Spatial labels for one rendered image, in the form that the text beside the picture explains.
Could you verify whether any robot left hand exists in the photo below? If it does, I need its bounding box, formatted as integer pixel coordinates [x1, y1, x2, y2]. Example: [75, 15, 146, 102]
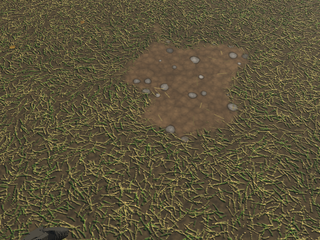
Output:
[22, 226, 69, 240]

